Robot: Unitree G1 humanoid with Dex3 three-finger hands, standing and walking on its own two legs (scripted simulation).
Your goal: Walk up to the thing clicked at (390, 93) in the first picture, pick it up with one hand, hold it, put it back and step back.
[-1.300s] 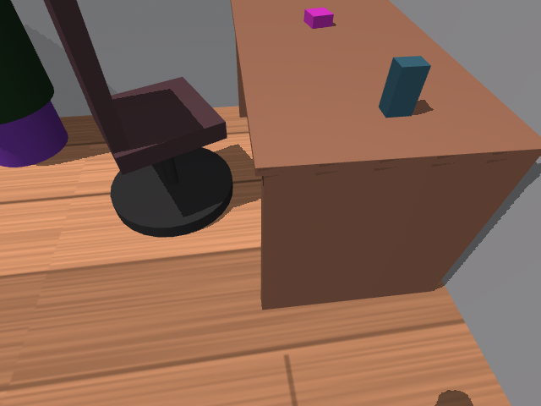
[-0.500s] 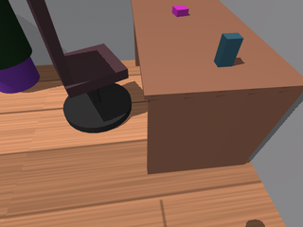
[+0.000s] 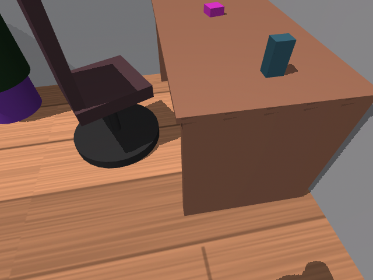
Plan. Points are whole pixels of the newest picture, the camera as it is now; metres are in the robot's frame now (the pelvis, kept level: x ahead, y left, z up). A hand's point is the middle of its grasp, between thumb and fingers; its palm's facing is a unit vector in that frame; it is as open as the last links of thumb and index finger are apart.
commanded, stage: walk up
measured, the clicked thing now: (276, 56) +0.88 -0.33 +0.04
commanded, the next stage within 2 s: none
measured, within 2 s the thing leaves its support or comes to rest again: neither
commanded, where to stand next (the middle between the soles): +0.36 +0.08 m, yaw -19 degrees
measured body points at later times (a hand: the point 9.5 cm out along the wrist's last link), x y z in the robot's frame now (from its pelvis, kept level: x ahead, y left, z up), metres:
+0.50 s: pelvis +0.15 +0.06 -0.02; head +0.17 +0.03 +0.43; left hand +0.30 +0.37 -0.10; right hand +0.12 -0.25 -0.15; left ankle +0.07 +0.17 -0.74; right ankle +0.22 -0.06 -0.74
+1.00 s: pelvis +0.29 +0.15 -0.03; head +0.33 +0.17 +0.42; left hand +0.43 +0.46 -0.16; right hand +0.29 -0.18 -0.12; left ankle +0.39 +0.25 -0.74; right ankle +0.23 -0.01 -0.69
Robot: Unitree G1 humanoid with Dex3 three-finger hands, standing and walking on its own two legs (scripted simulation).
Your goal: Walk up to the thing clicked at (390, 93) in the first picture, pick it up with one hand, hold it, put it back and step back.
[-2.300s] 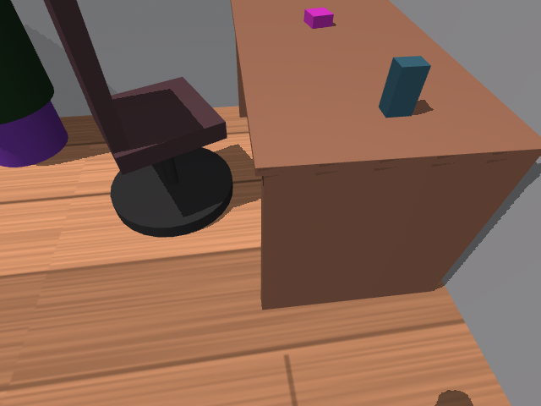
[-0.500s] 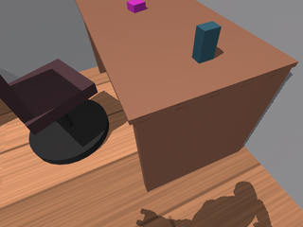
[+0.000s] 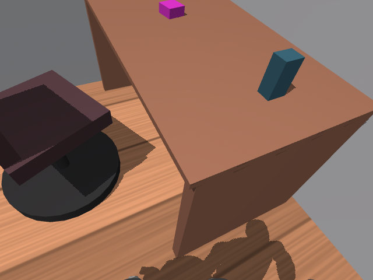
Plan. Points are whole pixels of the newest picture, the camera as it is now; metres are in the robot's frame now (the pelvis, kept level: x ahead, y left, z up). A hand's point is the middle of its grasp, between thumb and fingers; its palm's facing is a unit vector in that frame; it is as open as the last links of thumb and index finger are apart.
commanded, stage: walk up
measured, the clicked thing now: (279, 75) +0.70 -0.29 +0.07
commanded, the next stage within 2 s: stand in 1.82 s
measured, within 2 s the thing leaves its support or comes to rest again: neither
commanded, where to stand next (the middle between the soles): +0.08 -0.04 m, yaw -3 degrees
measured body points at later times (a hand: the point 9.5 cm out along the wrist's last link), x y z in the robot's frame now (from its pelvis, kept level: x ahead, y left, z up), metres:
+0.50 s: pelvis +0.01 -0.02 +0.00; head +0.04 -0.04 +0.45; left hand +0.13 +0.29 -0.10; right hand +0.05 -0.36 -0.12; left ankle +0.05 +0.12 -0.68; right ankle +0.01 -0.13 -0.71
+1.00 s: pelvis +0.01 -0.04 +0.02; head +0.02 -0.05 +0.47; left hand +0.13 +0.26 -0.10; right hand +0.06 -0.35 -0.11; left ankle +0.04 +0.10 -0.71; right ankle +0.01 -0.14 -0.71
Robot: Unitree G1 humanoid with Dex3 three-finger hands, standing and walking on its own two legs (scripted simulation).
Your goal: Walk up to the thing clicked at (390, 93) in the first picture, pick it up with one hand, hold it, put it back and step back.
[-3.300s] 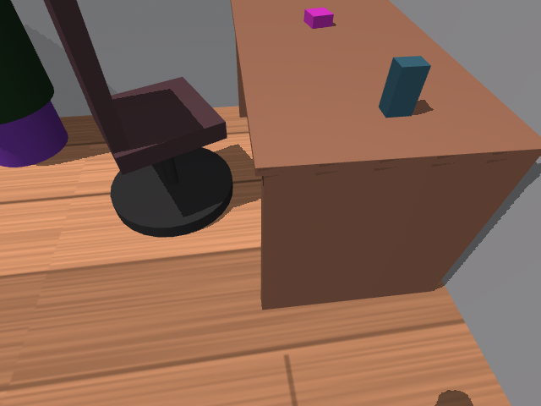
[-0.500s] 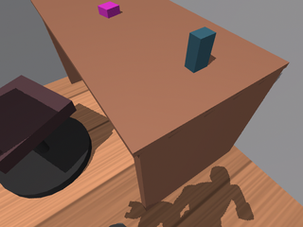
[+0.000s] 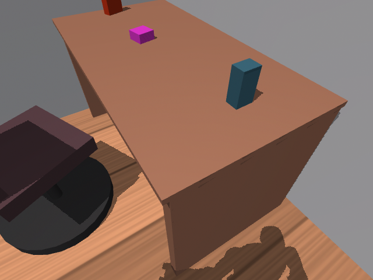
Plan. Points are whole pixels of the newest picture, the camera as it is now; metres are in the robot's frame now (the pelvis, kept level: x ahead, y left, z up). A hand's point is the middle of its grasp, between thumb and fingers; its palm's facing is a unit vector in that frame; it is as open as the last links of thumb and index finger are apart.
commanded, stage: walk up
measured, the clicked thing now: (242, 84) +0.71 -0.19 +0.05
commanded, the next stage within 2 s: stand in 0.82 s
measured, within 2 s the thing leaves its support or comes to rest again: neither
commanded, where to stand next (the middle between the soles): +0.07 +0.00 m, yaw +2 degrees
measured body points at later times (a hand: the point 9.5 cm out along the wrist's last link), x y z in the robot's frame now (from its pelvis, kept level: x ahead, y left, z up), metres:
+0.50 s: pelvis +0.02 +0.01 +0.01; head +0.03 +0.02 +0.46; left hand +0.12 +0.31 -0.12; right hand +0.11 -0.29 -0.11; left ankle +0.02 +0.14 -0.73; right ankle +0.01 -0.10 -0.73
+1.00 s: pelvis +0.02 +0.02 +0.02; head +0.04 +0.02 +0.47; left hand +0.09 +0.32 -0.12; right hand +0.12 -0.27 -0.12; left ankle +0.02 +0.14 -0.73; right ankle +0.01 -0.10 -0.73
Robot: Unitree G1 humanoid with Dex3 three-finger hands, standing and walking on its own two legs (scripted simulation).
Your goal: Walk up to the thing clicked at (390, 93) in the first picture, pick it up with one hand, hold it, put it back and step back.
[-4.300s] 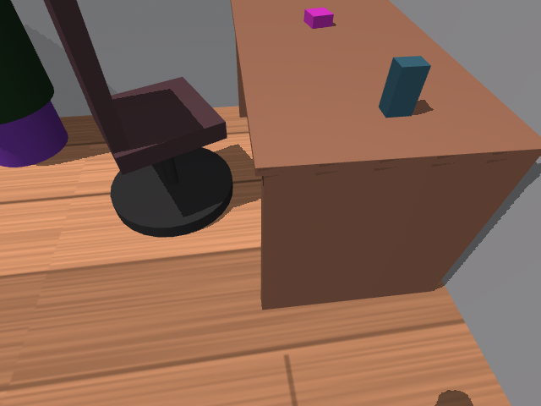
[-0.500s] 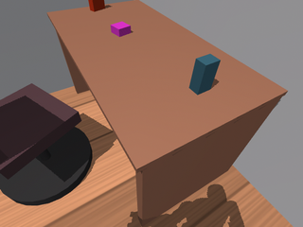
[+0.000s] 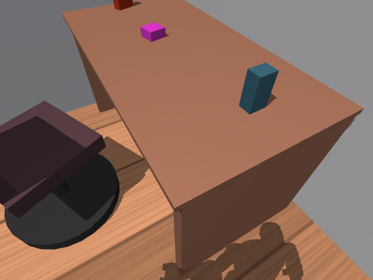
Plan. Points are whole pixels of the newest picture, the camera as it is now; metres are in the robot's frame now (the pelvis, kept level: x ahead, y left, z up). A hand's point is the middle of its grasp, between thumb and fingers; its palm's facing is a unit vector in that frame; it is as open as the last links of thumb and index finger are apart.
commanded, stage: stand
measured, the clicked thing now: (257, 89) +0.69 -0.23 +0.03
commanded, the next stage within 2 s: none
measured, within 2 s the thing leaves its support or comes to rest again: neither
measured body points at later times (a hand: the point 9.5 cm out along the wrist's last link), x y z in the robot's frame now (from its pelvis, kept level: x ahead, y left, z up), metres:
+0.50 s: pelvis +0.00 +0.00 +0.00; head +0.00 +0.00 +0.45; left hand +0.08 +0.30 -0.13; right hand +0.08 -0.30 -0.13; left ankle +0.00 +0.12 -0.75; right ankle -0.01 -0.12 -0.75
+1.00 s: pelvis +0.00 +0.00 +0.00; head +0.01 +0.00 +0.45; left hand +0.07 +0.30 -0.13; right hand +0.07 -0.30 -0.14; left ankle +0.00 +0.12 -0.75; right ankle -0.01 -0.12 -0.75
